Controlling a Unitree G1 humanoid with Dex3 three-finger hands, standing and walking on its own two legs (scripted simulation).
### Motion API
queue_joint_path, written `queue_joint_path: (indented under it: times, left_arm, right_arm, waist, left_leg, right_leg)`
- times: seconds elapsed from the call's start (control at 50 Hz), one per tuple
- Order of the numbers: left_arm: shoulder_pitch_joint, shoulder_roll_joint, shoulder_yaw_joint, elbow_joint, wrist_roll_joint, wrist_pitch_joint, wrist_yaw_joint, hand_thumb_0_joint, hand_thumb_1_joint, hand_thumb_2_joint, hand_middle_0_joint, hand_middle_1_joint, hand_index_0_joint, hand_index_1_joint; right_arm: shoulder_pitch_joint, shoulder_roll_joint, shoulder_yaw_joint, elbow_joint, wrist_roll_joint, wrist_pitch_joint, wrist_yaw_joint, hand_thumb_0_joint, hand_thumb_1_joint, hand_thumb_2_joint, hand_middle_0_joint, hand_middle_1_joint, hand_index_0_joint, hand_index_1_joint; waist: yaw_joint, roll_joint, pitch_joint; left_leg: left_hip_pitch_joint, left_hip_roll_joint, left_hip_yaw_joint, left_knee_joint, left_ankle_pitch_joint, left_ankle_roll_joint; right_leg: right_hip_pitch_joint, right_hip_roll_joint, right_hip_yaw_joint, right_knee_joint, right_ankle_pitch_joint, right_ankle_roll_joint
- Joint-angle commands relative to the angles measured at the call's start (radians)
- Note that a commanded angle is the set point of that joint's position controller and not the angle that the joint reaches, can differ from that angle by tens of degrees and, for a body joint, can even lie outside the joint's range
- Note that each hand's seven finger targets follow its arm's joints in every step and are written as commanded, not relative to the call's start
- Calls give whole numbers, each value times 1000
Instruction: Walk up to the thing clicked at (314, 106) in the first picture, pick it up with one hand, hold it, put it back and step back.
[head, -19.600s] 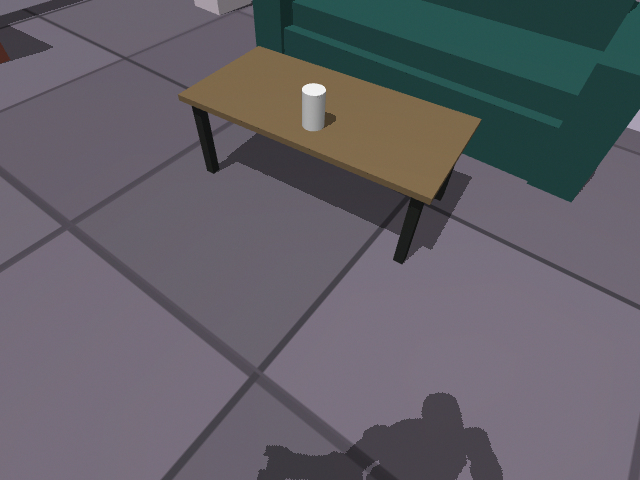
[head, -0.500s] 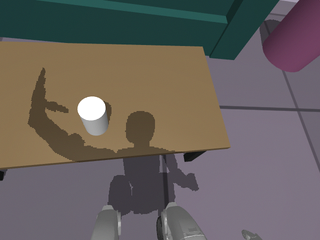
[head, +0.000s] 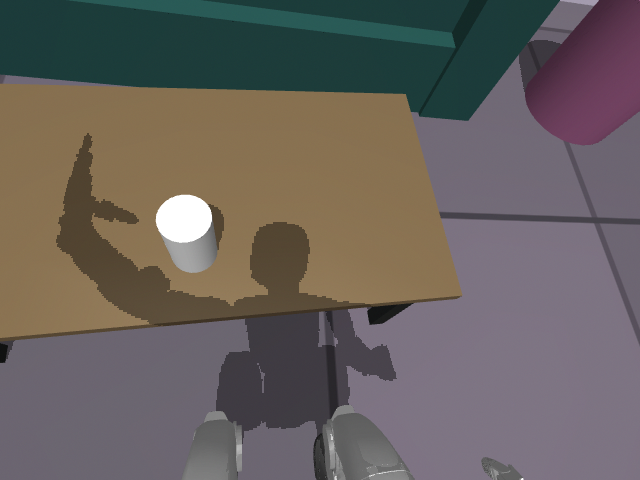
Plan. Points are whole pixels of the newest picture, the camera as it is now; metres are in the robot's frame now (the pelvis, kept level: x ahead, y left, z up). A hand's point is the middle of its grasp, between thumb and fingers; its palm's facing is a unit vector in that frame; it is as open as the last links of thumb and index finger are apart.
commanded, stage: approach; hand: left
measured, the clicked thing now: (189, 236) +0.49 +0.15 -0.22
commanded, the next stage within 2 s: close in in 0.54 s
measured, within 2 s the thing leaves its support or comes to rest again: neither
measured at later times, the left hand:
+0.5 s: hand (96, 221) +0.48 +0.26 -0.12, palm faces -0.03 -1.00 +0.04, open 17.2 cm
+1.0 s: hand (171, 250) +0.47 +0.18 -0.23, palm faces +0.02 -1.00 -0.01, open 17.3 cm
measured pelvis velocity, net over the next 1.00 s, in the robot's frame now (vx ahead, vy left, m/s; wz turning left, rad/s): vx -0.09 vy -0.01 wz -0.04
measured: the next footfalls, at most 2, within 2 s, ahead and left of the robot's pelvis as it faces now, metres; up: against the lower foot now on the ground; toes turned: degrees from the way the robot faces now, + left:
none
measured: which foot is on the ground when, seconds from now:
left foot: down 0.00-1.00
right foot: down 0.00-1.00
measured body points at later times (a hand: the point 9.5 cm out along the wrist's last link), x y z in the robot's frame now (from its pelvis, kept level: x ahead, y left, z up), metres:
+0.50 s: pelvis -0.04 +0.00 -0.12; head +0.18 +0.05 +0.27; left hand +0.47 +0.32 -0.12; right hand +0.01 -0.27 -0.22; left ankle +0.00 +0.11 -0.65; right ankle +0.00 -0.15 -0.65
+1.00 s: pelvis -0.09 -0.01 -0.25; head +0.13 +0.02 +0.14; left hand +0.46 +0.23 -0.22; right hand -0.05 -0.27 -0.37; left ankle +0.00 +0.11 -0.65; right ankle +0.00 -0.15 -0.65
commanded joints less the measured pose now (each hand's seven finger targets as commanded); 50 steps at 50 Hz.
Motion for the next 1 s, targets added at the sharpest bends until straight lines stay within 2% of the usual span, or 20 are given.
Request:
queue_joint_path:
  times: [0.0,0.06,0.1,0.14,0.2,0.28,0.36,0.38,0.44,0.5,0.54,0.58,0.62,0.66,0.7,0.74,0.84,0.92,0.96,0.98]
  left_arm:
    - [-307,283,2,-122,-32,-64,7,0,-516,15,-56,-44,-53,-41]
    - [-308,260,-20,-84,-31,-80,8,0,-521,11,-54,-40,-53,-37]
    - [-303,216,-44,-58,-35,-99,6,0,-537,19,-54,-49,-54,-45]
    - [-325,207,-48,-59,-38,-125,13,0,-544,26,-55,-57,-55,-53]
    - [-340,207,-33,-49,-52,-168,24,0,-525,33,-55,-65,-57,-58]
    - [-362,236,-2,-77,-34,-241,48,0,-548,20,-58,-69,-61,-62]
    - [-411,267,31,-154,-24,-295,55,0,-531,33,-78,-91,-81,-82]
    - [-410,265,30,-161,-20,-298,58,0,-521,48,-87,-109,-90,-101]
    - [-467,191,-8,-193,-12,-310,72,0,-428,181,-235,-267,-247,-252]
    - [-513,138,-36,-188,-2,-306,96,0,-465,196,-244,-302,-269,-277]
    - [-477,100,-52,-119,21,-300,118,0,-479,175,-213,-284,-245,-252]
    - [-458,111,-33,-87,33,-307,148,0,-492,173,-202,-278,-238,-244]
    - [-445,77,-34,-44,39,-315,173,0,-497,161,-185,-265,-224,-227]
    - [-449,100,-22,-65,55,-334,198,0,-577,65,-118,-188,-162,-145]
    - [-507,97,-17,-119,66,-347,223,0,-515,67,-117,-172,-155,-132]
    - [-568,70,-36,-161,69,-350,253,0,-508,63,-108,-161,-146,-121]
    - [-660,42,-83,-277,103,-313,347,0,-575,16,-59,-90,-84,-62]
    - [-648,-10,-123,-279,116,-274,396,0,-611,0,-49,-65,-74,-37]
    - [-600,-17,-121,-251,115,-251,408,0,-611,0,-47,-48,-73,-19]
    - [-587,-40,-141,-228,113,-241,405,0,-611,0,-47,-47,-77,-14]
  right_arm:
    - [162,-209,-71,-37,-3,-22,-11,0,-868,-887,199,300,199,300]
    - [167,-210,-68,-41,-3,-23,2,0,-867,-886,199,300,199,300]
    - [164,-209,-66,-40,-6,-22,11,0,-868,-886,199,300,199,300]
    - [158,-210,-62,-37,-10,-21,24,0,-872,-887,199,300,199,300]
    - [146,-212,-58,-50,-12,-19,41,0,-871,-887,199,300,199,300]
    - [139,-208,-56,-50,-31,-15,67,0,-887,-891,199,300,199,300]
    - [138,-210,-60,-50,-46,-8,84,0,-904,-895,200,300,200,300]
    - [132,-212,-63,-52,-48,-6,89,0,-902,-894,200,300,199,300]
    - [135,-209,-71,-39,-59,4,102,0,-903,-894,200,300,199,300]
    - [135,-204,-79,-31,-63,12,112,0,-905,-892,200,300,200,300]
    - [124,-203,-81,-27,-67,21,120,0,-904,-891,200,300,200,300]
    - [110,-199,-75,-33,-69,35,127,0,-903,-891,200,300,200,300]
    - [98,-188,-70,-48,-73,46,137,0,-903,-891,200,300,200,300]
    - [81,-188,-66,-61,-78,54,146,0,-907,-891,200,300,200,300]
    - [89,-191,-70,-73,-80,63,154,0,-909,-894,200,300,200,300]
    - [90,-189,-77,-82,-81,72,159,0,-904,-893,201,300,200,300]
    - [110,-187,-96,-61,-79,99,158,0,-908,-898,201,300,200,300]
    - [99,-189,-110,-47,-65,121,147,0,-907,-898,201,300,200,300]
    - [98,-186,-111,-48,-54,128,140,0,-911,-898,201,300,200,300]
    - [88,-183,-109,-49,-50,130,138,0,-911,-898,201,300,200,300]
  waist:
    - [-5,207,-408]
    - [-9,180,-393]
    - [-18,176,-398]
    - [-14,202,-405]
    - [-16,200,-441]
    - [-10,258,-553]
    - [-3,328,-734]
    - [4,351,-753]
    - [-14,401,-795]
    - [-39,383,-795]
    - [-42,368,-723]
    - [-32,325,-679]
    - [-50,232,-650]
    - [-34,250,-629]
    - [-40,253,-729]
    - [-50,267,-764]
    - [-37,348,-870]
    - [-51,327,-802]
    - [-51,250,-765]
    - [-63,225,-719]
  left_leg:
    - [427,3,-5,-92,492,14]
    - [368,1,-7,-57,495,20]
    - [356,3,-8,-23,510,20]
    - [344,9,-23,9,513,12]
    - [258,4,-29,78,434,11]
    - [175,-2,-27,196,452,11]
    - [150,-5,-20,305,501,12]
    - [143,-6,-20,320,498,11]
    - [141,0,-28,380,527,4]
    - [32,-3,-19,438,441,11]
    - [-46,-4,-24,459,354,8]
    - [-169,-10,-15,495,271,14]
    - [-347,-17,8,553,163,31]
    - [-419,-19,15,570,80,27]
    - [-389,-17,14,608,106,27]
    - [-400,-20,19,622,68,25]
    - [-354,-23,34,640,54,16]
    - [-406,-25,27,629,-55,16]
    - [-472,-29,34,638,-72,27]
    - [-509,-29,36,642,-93,32]
  right_leg:
    - [57,17,-18,-83,314,-60]
    - [34,14,-14,-49,322,-59]
    - [-11,12,-16,-17,331,-59]
    - [-94,13,-23,34,296,-65]
    - [-173,16,-25,111,237,-69]
    - [-282,8,-23,241,237,-74]
    - [-312,5,-18,357,280,-76]
    - [-327,5,-17,380,269,-78]
    - [-420,7,-21,449,265,-83]
    - [-455,8,-17,498,232,-82]
    - [-544,7,-26,541,156,-87]
    - [-561,5,-26,579,119,-86]
    - [-529,7,-16,606,93,-74]
    - [-562,6,-21,649,30,-75]
    - [-568,6,-29,685,51,-72]
    - [-571,4,-29,697,29,-70]
    - [-568,2,-26,719,25,-75]
    - [-612,1,-35,720,-46,-78]
    - [-593,4,-34,702,-54,-73]
    - [-605,4,-33,693,-67,-71]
